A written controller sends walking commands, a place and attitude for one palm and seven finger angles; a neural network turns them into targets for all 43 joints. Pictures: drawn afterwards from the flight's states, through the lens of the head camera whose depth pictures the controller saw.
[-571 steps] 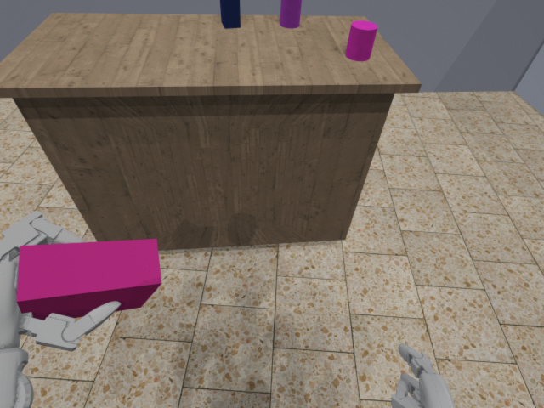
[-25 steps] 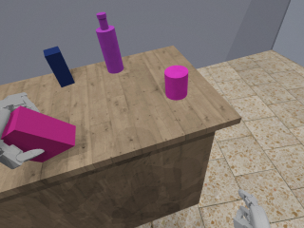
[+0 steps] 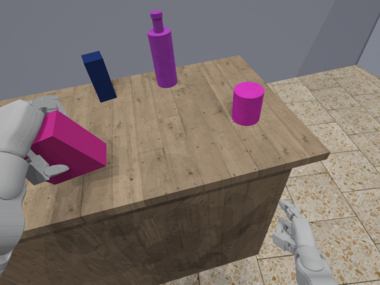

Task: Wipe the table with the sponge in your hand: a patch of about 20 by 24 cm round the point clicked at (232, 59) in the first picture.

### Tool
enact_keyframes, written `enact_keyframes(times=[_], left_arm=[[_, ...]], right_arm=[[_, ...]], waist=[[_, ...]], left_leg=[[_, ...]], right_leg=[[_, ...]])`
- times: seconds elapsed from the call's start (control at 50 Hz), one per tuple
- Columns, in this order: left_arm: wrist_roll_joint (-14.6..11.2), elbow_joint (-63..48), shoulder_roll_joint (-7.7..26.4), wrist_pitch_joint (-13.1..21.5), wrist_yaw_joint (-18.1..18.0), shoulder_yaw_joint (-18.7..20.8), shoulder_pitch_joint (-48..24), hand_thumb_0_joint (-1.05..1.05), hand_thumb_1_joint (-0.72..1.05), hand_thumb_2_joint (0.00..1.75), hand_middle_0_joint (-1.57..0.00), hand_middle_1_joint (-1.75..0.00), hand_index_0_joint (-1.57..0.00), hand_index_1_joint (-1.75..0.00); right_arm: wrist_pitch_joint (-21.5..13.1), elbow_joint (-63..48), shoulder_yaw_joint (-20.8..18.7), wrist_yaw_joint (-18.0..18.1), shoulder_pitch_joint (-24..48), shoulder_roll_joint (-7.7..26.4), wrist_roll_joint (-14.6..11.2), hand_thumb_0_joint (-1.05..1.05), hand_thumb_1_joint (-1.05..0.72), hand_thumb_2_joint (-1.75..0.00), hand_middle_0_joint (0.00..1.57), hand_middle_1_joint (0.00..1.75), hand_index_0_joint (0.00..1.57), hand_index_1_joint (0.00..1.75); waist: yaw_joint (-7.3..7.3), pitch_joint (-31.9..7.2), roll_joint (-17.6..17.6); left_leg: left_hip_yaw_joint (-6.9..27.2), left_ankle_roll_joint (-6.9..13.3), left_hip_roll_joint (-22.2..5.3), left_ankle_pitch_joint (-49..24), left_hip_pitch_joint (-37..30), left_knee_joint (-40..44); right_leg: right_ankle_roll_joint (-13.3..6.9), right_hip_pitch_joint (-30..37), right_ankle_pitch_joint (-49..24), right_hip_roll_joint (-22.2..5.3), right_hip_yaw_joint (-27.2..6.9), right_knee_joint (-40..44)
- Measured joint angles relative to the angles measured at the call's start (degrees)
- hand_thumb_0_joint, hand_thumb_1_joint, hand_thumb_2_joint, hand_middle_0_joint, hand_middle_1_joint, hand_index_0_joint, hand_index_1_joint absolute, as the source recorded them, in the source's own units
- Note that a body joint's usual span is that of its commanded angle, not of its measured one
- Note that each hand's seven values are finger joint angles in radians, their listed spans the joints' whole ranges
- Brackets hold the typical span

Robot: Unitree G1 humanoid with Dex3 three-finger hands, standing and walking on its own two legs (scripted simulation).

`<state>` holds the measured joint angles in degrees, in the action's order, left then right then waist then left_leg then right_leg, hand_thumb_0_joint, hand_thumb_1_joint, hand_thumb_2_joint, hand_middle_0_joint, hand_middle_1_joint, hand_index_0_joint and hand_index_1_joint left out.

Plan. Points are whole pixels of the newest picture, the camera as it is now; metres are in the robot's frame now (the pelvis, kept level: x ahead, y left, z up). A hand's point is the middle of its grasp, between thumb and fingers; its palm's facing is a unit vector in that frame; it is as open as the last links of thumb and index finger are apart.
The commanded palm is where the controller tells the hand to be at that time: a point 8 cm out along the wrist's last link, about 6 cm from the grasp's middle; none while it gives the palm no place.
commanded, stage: turn the palm down, sponge in hand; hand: left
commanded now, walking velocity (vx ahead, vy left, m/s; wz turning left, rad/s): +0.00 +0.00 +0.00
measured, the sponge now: (64, 156) +0.26 +0.28 +0.18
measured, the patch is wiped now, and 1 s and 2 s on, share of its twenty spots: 0.00 0.00 0.00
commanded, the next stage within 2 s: move the sponge above the wiping area in 0.78 s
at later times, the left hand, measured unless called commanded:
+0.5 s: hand (42, 151) +0.22 +0.27 +0.24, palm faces +0.28 -0.07 -0.96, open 9.4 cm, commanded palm +0.16 +0.26 +0.31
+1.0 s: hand (47, 142) +0.23 +0.26 +0.24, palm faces +0.30 -0.07 -0.95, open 9.4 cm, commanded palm +0.17 +0.26 +0.31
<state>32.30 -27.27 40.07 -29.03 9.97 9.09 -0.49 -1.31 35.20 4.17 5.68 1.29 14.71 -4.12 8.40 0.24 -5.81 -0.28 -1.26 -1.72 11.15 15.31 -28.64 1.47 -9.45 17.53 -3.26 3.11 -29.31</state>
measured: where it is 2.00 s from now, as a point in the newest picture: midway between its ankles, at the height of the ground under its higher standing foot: outside the picture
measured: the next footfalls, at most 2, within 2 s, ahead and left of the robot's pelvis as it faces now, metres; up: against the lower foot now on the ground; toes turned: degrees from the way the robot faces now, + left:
none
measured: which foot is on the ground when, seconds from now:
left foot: down 0.00-1.00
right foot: down 0.00-1.00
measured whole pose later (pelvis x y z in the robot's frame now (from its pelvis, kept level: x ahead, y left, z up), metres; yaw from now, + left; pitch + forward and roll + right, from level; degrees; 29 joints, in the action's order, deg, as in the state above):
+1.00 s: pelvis -0.02 -0.02 +0.00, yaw +0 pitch -4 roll +0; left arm 40.2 -21.6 39.1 -24.1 10.4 6.1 -4.6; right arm -3.2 37.6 4.2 4.2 1.0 15.4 -3.9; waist 9.1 -0.1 -7.8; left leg 0.3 -2.7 -2.9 8.9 14.0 -26.9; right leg -0.1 -9.5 17.0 -2.0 3.4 -30.5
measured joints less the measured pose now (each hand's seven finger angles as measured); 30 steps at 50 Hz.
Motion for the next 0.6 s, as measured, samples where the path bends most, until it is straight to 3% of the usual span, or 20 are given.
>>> enact_keyframes(times=[0.18, 0.42, 0.6], left_arm=[[3.47, 0.08, 1.21, -0.39, 0.81, -1.51, -3.9, 0.0, -0.43, 1.03, -0.8, -1.39, -0.81, -1.38], [7.66, 4.28, -0.79, 1.4, 1.19, -3.56, -4.87, 0.0, -0.43, 1.03, -0.8, -1.39, -0.81, -1.38], [8.15, 5.17, -0.24, 4.05, 0.63, -4.07, -4.96, 0.0, -0.43, 1.03, -0.81, -1.39, -0.81, -1.38]], right_arm=[[0.36, 1.13, 1.18, -0.82, 1.61, -0.62, 0.06, 0.02, -0.9, -0.9, 0.2, 0.3, 0.18, 0.29], [-0.56, 1.74, 1.89, -1.23, 1.71, -0.72, -0.18, 0.02, -0.9, -0.9, 0.2, 0.3, 0.2, 0.29], [-1.36, 2.69, 1.03, -1.24, 1.42, 0.11, 0.26, 0.02, -0.9, -0.9, 0.2, 0.3, 0.2, 0.3]], waist=[[0.62, 0.49, -0.74], [1.21, 0.11, -1.74], [1.25, 0.05, -2.07]], left_leg=[[0.06, -0.06, 0.0, -2.04, -0.14, 1.6], [0.93, -0.98, -0.7, -3.0, -0.17, 1.62], [1.23, -1.59, -1.32, -2.69, -0.79, 1.2]], right_leg=[[-0.16, -0.39, -1.42, 0.05, 0.03, 0.45], [-1.11, -0.85, -1.29, 0.81, 0.74, -1.03], [-1.72, -0.33, -0.79, 1.44, 0.94, -1.68]])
